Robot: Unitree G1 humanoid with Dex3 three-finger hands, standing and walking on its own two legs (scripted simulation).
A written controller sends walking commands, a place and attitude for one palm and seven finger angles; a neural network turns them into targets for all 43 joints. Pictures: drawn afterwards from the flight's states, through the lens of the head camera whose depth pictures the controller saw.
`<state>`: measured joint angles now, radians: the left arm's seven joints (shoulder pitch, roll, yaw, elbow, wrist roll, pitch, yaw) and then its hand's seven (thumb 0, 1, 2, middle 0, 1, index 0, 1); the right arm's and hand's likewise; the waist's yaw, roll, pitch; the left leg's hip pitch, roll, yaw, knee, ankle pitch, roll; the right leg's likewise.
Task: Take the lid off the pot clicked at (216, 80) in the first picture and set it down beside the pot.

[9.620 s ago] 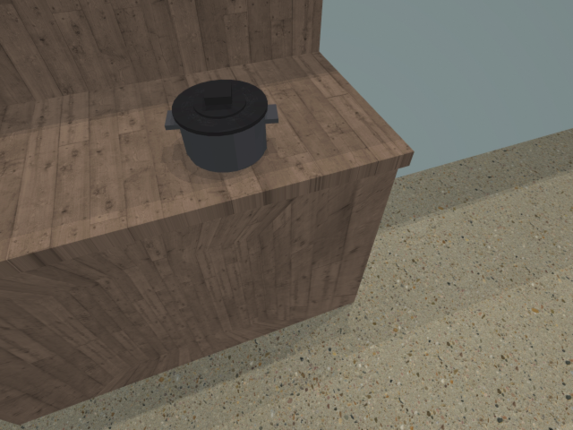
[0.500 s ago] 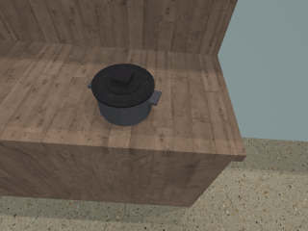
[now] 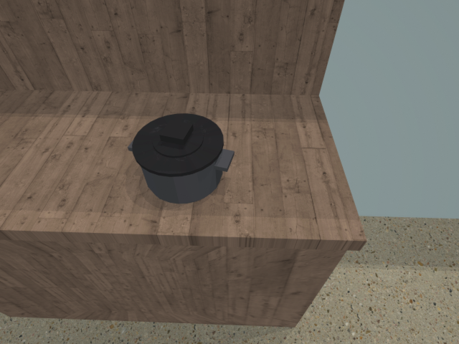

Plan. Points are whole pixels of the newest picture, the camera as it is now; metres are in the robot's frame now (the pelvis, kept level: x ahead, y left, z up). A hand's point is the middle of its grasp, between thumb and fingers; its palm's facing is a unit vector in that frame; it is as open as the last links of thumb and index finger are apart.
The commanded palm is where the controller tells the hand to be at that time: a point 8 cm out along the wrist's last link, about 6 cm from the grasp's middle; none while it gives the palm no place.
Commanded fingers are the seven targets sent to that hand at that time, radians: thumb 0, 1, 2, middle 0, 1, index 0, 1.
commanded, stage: look again from close up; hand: left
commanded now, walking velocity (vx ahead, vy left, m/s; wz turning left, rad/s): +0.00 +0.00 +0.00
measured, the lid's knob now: (177, 132) +0.47 +0.14 +0.12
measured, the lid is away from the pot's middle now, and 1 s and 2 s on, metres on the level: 0.00 0.00 0.00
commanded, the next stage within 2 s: lift the closed hand beside the body in 0.72 s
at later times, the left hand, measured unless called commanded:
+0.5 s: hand out of the picture +0.00 +0.14 -0.17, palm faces +0.02 -0.98 -0.18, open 7.3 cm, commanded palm none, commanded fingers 0.00 0.90 0.90 -0.20 -0.30 -0.20 -0.30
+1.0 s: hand out of the picture +0.11 +0.17 -0.09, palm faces +0.13 -0.94 -0.31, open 6.7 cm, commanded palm +0.09 +0.20 -0.03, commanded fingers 0.00 0.90 0.90 -0.64 -0.78 -0.64 -0.78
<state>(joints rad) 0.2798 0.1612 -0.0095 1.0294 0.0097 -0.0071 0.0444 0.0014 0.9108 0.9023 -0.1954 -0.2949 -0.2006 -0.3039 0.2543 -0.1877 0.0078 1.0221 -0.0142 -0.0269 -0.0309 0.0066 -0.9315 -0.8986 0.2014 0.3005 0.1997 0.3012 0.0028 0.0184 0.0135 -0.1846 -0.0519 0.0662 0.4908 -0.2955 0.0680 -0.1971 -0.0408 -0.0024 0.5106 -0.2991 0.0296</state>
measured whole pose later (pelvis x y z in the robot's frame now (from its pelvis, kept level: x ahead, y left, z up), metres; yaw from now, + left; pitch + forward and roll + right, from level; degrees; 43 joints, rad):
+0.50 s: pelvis +0.01 -0.02 +0.00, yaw +0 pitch -1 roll +0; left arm 0.30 0.14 -0.02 1.07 0.01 -0.01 0.04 0.00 0.91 0.90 -0.20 -0.30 -0.20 -0.30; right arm 0.29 -0.13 0.02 1.11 -0.01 -0.03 -0.04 0.01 -0.91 -0.90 0.20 0.30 0.20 0.30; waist 0.00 0.00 0.06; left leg -0.16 -0.02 0.06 0.45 -0.28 0.04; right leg -0.17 -0.01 -0.01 0.46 -0.28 0.00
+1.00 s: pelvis +0.00 -0.02 +0.00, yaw +2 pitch -1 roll +0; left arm 0.46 0.19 -0.07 0.35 -0.01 0.04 0.14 0.05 0.97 0.90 -0.30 -0.41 -0.31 -0.42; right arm 0.32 -0.25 0.00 0.90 0.04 -0.23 -0.03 0.03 -0.93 -0.90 0.20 0.30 0.20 0.30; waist 0.00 0.05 -0.01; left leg -0.18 -0.04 0.02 0.47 -0.28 0.04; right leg -0.16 -0.02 -0.05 0.47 -0.29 0.00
